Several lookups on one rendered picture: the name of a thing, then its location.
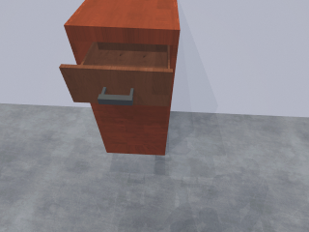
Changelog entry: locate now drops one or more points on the cabinet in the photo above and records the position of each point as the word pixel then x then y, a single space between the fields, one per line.
pixel 128 129

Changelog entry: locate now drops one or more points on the drawer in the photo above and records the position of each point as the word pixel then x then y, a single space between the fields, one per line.
pixel 119 67

